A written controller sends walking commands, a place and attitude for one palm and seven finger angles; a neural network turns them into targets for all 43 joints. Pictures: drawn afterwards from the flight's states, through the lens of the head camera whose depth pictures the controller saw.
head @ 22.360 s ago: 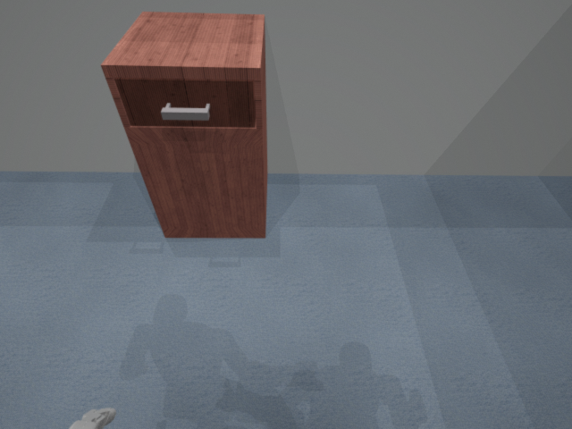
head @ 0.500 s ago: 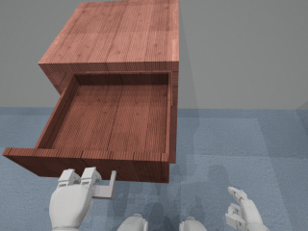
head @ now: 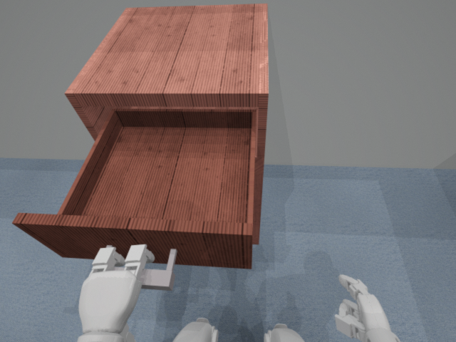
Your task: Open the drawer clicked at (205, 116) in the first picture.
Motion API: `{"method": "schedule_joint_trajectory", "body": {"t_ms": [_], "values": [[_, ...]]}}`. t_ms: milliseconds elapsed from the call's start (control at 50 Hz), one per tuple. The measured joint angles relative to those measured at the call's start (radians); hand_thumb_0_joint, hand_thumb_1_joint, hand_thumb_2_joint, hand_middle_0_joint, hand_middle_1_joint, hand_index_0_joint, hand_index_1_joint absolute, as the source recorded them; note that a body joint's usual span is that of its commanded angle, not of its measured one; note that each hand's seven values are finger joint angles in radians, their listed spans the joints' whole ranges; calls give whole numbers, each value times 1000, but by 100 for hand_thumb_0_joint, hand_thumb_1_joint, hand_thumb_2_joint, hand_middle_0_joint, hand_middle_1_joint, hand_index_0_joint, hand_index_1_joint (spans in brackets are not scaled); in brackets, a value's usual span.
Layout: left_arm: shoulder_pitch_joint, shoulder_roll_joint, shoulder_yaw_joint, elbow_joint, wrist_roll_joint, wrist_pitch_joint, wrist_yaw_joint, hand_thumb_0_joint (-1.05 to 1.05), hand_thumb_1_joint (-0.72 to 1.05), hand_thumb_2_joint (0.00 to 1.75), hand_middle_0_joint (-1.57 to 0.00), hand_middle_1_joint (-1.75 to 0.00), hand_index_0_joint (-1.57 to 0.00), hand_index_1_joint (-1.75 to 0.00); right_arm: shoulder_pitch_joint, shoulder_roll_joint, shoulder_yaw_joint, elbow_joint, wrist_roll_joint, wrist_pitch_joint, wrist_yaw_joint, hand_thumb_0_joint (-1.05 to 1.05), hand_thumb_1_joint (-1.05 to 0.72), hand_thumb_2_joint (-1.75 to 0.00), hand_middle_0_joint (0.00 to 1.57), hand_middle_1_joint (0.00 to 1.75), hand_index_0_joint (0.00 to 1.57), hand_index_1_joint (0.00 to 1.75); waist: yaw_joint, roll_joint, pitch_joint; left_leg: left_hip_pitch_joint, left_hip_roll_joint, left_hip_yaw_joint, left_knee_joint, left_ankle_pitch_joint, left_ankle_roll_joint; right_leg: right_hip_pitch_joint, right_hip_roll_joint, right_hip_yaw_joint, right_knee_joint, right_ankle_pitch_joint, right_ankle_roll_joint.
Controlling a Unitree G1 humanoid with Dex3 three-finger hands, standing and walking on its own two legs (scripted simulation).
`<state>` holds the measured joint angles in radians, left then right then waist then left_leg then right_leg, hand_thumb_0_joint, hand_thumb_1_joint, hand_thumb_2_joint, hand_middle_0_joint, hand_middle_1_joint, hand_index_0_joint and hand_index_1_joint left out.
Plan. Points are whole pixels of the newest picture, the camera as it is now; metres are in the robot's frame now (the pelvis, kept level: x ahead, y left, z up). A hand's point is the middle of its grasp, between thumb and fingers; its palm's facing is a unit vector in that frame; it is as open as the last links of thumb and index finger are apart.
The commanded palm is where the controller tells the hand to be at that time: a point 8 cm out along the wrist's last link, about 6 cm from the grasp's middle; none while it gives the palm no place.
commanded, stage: lift the hand off the handle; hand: left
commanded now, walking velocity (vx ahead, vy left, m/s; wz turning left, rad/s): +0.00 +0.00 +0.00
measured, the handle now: (137, 265) +0.25 +0.19 -0.01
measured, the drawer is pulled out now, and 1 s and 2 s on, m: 0.30 0.30 0.30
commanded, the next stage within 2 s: none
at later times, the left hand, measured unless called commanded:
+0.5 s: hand (122, 289) +0.21 +0.20 +0.00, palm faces +0.01 -0.11 -0.99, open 13.6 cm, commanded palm +0.19 +0.20 +0.05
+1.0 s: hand (112, 283) +0.21 +0.21 +0.02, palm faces -0.01 -0.12 -0.99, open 13.4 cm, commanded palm +0.20 +0.20 +0.09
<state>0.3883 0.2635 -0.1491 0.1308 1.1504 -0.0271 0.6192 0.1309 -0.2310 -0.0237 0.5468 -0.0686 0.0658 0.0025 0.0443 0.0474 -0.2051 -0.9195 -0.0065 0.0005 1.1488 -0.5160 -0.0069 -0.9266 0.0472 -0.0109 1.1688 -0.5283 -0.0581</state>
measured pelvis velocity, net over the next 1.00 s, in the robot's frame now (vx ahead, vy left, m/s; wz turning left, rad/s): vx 0.02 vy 0.01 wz -0.02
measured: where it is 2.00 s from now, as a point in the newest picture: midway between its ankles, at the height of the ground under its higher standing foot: outside the picture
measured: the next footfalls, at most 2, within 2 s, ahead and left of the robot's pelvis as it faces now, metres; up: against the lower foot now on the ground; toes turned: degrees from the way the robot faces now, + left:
none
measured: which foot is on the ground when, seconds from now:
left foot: down 0.00-1.00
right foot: down 0.00-1.00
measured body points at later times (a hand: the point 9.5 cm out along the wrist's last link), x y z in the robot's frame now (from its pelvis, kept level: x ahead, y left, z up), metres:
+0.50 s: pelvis +0.00 +0.01 +0.02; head +0.04 -0.02 +0.47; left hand +0.20 +0.20 +0.05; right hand +0.19 -0.23 -0.08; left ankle +0.02 +0.13 -0.65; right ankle +0.02 -0.08 -0.65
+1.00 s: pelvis +0.02 +0.01 +0.04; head +0.04 -0.02 +0.49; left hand +0.20 +0.21 +0.08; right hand +0.22 -0.21 -0.06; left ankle +0.02 +0.13 -0.65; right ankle +0.02 -0.08 -0.65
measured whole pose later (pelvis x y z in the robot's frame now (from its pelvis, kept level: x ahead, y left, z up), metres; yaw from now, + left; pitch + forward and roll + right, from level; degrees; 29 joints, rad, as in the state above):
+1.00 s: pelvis +0.02 +0.01 +0.04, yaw -1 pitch +11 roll +0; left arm 0.44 0.30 -0.18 0.02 1.09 0.03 0.50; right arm 0.15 -0.23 -0.02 0.52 -0.05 0.08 0.03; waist 0.05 0.06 -0.16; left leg -0.67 -0.01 0.02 0.95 -0.46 0.01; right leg -0.68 0.05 0.01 0.96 -0.46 -0.04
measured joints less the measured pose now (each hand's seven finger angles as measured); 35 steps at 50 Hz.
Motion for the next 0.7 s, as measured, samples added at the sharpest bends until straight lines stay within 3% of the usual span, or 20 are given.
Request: {"method": "schedule_joint_trajectory", "body": {"t_ms": [420, 700], "values": [[-15, 15, -24, 0, -35, 42, -40, 0, -49, 30, -36, -121, -35, -122, 22, 7, 9, 3, 17, 12, -6, 2, -91, -90, 20, 30, 20, 30, -22, 4, 15, 94, 6, 5, -80, 31, 8, 97, 6, 9, -92, 40, 9], [6, 12, -44, -46, -48, 66, -73, 0, -49, 30, -32, -121, -39, -123, 23, 1, 8, -16, 22, 20, 12, 2, -91, -90, 20, 30, 20, 30, -6, 11, 29, 178, 1, 14, -147, 45, 16, 179, 1, 20, -156, 54, 17]]}}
